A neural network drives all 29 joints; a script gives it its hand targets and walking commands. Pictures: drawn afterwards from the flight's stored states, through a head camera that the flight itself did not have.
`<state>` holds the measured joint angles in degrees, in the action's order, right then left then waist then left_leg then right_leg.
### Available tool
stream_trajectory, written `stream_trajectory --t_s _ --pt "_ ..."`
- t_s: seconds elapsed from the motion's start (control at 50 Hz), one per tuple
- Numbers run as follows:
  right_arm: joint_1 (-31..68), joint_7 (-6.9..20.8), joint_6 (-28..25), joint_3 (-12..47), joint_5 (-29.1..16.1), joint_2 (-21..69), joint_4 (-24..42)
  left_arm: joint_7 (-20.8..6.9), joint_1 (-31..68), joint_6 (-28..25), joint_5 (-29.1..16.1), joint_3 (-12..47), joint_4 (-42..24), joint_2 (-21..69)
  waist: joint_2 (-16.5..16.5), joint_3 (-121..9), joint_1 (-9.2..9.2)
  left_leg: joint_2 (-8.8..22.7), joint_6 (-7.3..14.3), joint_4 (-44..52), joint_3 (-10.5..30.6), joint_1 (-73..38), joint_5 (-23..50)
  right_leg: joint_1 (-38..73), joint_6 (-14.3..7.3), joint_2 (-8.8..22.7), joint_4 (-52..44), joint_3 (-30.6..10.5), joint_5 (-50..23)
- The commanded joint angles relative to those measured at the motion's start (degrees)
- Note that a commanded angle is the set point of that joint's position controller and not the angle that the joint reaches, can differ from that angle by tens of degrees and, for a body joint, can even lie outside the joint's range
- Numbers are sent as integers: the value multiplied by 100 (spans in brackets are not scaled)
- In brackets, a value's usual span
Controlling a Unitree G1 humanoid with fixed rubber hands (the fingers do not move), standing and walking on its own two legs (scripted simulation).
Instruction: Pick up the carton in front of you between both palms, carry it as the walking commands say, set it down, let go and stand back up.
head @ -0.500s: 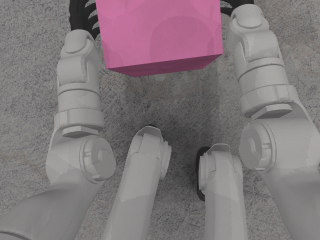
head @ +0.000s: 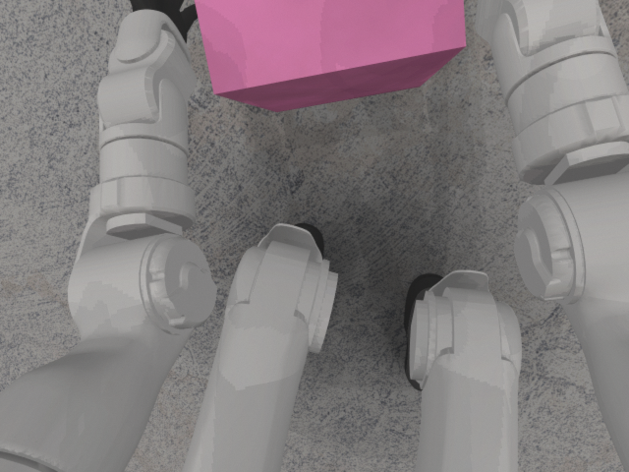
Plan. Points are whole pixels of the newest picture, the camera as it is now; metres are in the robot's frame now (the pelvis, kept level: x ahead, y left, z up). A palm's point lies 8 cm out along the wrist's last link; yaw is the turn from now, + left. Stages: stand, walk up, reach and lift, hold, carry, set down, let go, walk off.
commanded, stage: set down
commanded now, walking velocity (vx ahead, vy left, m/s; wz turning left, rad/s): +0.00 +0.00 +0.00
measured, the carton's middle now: out of the picture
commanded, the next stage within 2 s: none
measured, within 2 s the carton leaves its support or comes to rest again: rests again in 0.12 s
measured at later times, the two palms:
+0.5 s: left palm (168, 38) +0.47 +0.27 -0.19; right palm out of the picture +0.58 -0.02 -0.19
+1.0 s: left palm (173, 40) +0.47 +0.28 -0.22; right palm out of the picture +0.59 -0.03 -0.22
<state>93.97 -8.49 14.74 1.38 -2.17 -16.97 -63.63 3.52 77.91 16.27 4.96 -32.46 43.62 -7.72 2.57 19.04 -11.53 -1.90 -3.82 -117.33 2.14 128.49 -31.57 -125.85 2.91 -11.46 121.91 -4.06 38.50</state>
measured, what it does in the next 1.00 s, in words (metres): stands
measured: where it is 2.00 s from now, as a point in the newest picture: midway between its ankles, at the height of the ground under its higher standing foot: (357, 324)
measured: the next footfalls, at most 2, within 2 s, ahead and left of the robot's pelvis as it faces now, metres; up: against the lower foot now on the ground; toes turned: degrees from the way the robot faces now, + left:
none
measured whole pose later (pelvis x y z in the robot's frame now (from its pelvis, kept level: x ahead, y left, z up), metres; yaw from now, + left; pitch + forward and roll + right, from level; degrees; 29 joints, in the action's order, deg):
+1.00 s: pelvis -0.01 -0.01 -0.03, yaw +2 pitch +35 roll +5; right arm 98.8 -3.5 9.9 2.6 -1.8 -21.1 -67.8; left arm -0.1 85.9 6.5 6.7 -36.0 61.5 -14.0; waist 1.5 29.9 -11.0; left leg 0.8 -3.6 -122.4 0.0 126.0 -31.8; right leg -124.6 0.1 -8.2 128.7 -2.4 39.2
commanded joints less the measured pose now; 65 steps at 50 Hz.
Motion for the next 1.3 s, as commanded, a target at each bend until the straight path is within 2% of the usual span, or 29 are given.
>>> stream_trajectory --t_s 0.0,0.06,0.14,0.3,0.5,0.56,0.66,0.8,0.84,0.86,0.9,0.92,0.94,0.98,1.04,1.12,1.18,1.28 --pt "2627 1240 -339 1093 -523 5251 1109 -1532 3877 -240 -589 2125 -509 3545 1233 -7239 -980 -223 132 527 -793 -3873 3291 2940 -166 136 -831 559 -2620" --pt "2668 1230 -345 1045 -513 5168 1031 -1572 3914 -262 -524 1995 -453 3370 1296 -6994 -1025 -187 162 501 -816 -3472 2960 3009 -173 146 -821 491 -2588" --pt "2794 1225 -383 1012 -560 4960 939 -1585 4019 -315 -483 1917 -399 3155 1169 -6631 -1047 -141 208 429 -807 -3351 2803 2846 -195 152 -814 406 -2431" --pt "2665 1296 -355 612 -381 4310 320 -1585 3837 -292 -249 1653 -16 2837 1057 -5545 -918 -96 265 402 -737 -3012 2137 2416 -286 164 -795 366 -1691" --pt "2393 1393 -322 194 -73 3587 -143 -1549 3363 -260 55 1166 521 2518 1049 -4415 -686 -104 332 359 -608 -2585 1540 1961 -334 246 -782 335 -1148" --pt "2334 1423 -310 122 -10 3400 -219 -1523 3195 -260 137 1021 656 2367 1020 -4162 -671 -100 344 345 -591 -2504 1412 1905 -342 272 -770 298 -1051" --pt "2180 1425 -302 74 96 3185 -324 -1493 3021 -293 195 842 821 2157 1013 -3879 -602 -101 351 273 -579 -2273 1322 1963 -354 307 -752 221 -1095" --pt "2150 1401 -343 101 187 2882 -242 -1441 2734 -393 320 549 1020 1962 1069 -3929 -670 -73 295 149 -616 -2159 1474 2309 -289 409 -647 140 -1434" --pt "2120 1280 -402 66 233 2335 -178 -1307 2482 -491 397 301 1125 1477 1079 -4091 -732 -46 247 119 -643 -2266 1601 2505 -236 471 -608 118 -1572" --pt "2043 1146 -448 -5 282 1719 -116 -1165 2236 -578 439 59 1188 927 1075 -4189 -735 -16 211 92 -661 -2331 1682 2625 -204 508 -598 107 -1672" --pt "1847 746 -535 -53 255 47 7 -701 1629 -850 461 -415 1297 -784 1005 -4548 -837 70 149 64 -722 -2513 1925 2909 -117 579 -546 77 -1923" --pt "1907 553 -566 39 180 -630 47 -441 1547 -1015 357 -487 1302 -1493 973 -4774 -914 104 129 65 -747 -2643 2103 3064 -71 614 -501 27 -2081" --pt "2059 435 -578 149 57 -898 108 -273 1646 -1137 207 -440 1357 -1820 974 -4966 -947 127 134 72 -748 -2716 2240 3214 -39 639 -466 -22 -2242" --pt "2334 356 -598 356 -242 -1067 201 -89 1861 -1299 -146 -244 1404 -2083 1030 -5325 -996 167 175 61 -719 -2864 2511 3307 -6 702 -379 -52 -2447" --pt "2510 396 -666 738 -685 -1114 391 -13 2029 -1413 -661 195 1417 -2126 1056 -5765 -1024 225 227 34 -639 -3292 3010 3151 -6 757 -274 19 -2609" --pt "2641 446 -659 1088 -1074 -1197 592 0 2092 -1383 -1195 673 1329 -2099 1083 -6403 -1021 256 279 63 -558 -3964 3417 3010 -49 797 -215 185 -2364" --pt "2603 445 -569 1082 -1106 -1320 708 60 2061 -1250 -1445 875 1140 -2102 1080 -6849 -994 227 292 177 -519 -4533 3502 2966 -103 794 -260 341 -2027" --pt "2646 373 -298 614 -800 -1658 1109 276 2123 -915 -1591 1051 365 -2135 895 -8015 -796 78 291 541 -551 -5731 3550 3036 -202 671 -594 635 -1576"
